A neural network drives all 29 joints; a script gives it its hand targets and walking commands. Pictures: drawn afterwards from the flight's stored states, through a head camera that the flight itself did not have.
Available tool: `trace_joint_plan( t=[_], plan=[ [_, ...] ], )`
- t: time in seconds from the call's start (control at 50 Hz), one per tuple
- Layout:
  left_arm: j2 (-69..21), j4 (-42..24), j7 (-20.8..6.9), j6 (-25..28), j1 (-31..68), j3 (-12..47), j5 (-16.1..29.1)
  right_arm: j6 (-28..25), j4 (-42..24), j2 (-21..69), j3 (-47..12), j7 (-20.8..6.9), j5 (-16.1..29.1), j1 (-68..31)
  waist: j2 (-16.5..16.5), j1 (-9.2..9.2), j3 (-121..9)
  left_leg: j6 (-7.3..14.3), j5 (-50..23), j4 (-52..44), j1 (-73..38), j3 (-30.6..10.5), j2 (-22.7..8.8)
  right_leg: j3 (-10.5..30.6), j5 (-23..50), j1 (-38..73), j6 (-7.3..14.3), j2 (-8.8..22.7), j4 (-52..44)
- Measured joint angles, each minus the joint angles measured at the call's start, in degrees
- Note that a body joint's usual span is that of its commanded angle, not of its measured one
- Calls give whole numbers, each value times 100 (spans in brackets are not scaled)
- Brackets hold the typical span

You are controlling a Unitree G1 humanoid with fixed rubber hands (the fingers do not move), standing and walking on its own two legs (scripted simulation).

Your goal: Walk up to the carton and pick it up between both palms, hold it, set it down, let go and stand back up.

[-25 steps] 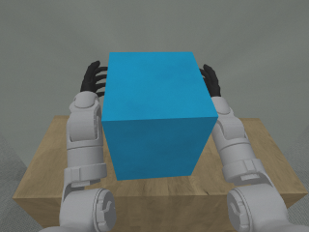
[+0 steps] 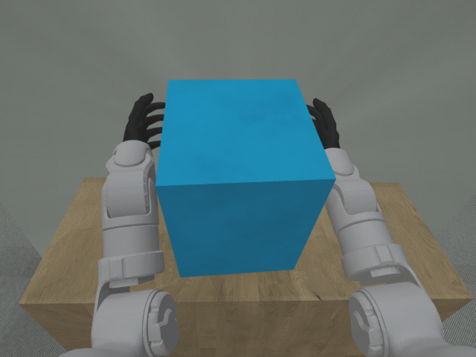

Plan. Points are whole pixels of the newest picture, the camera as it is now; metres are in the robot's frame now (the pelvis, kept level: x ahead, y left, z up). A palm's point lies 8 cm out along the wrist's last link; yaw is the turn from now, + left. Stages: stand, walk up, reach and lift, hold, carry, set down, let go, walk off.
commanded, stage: hold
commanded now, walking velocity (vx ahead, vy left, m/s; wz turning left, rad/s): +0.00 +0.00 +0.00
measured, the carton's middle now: (235, 182) +0.35 +0.00 +0.15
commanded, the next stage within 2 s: none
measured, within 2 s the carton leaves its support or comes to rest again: neither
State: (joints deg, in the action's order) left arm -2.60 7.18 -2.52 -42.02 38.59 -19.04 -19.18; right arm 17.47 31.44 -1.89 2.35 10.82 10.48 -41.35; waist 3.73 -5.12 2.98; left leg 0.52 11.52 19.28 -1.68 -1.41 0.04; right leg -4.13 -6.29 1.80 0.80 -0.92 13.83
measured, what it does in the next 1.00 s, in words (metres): stands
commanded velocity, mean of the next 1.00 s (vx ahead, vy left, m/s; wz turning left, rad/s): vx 0.00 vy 0.00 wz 0.00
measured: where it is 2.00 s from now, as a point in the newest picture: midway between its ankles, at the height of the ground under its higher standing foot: outside the picture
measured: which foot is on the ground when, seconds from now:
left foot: down 0.00-1.00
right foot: down 0.00-1.00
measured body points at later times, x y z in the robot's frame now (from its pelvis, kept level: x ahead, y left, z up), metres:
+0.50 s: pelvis +0.01 +0.00 +0.00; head -0.04 +0.03 +0.45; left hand +0.39 +0.15 +0.21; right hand +0.38 -0.14 +0.20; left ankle +0.00 +0.11 -0.75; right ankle +0.03 -0.11 -0.75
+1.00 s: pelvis +0.00 +0.00 +0.00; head -0.04 +0.03 +0.45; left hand +0.39 +0.15 +0.21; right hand +0.38 -0.15 +0.20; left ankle +0.00 +0.11 -0.75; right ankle +0.03 -0.11 -0.75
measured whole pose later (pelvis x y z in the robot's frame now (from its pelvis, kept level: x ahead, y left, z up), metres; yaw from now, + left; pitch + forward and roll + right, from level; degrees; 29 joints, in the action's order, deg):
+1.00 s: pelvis +0.00 +0.00 +0.00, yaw +0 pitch -9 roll -1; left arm -2.7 9.3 -2.3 -41.8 40.5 -19.4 -19.6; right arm 17.0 32.7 -1.6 3.9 10.0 8.9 -42.0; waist 3.1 -5.0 2.7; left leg 0.7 11.0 18.7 -1.1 -1.1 0.2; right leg -3.9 -6.1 0.8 0.8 -0.7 14.1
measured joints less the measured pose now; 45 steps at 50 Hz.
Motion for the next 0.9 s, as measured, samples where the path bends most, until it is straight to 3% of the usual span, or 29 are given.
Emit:
trace_joint_plan(
  t=[0.52,0.9],
  plan=[
    [-25,-210,4,0,-155,77,10,-28,-181,-83,-182,57,128,130,-31,-47,28,7,66,32,-63,1,-7,2,-28,97,-19,-9,-41],
    [-3,89,20,19,87,27,-32,-30,18,16,104,-50,-86,-10,-57,0,2,16,-38,-20,47,26,19,23,23,-70,-7,20,19]
  ],
)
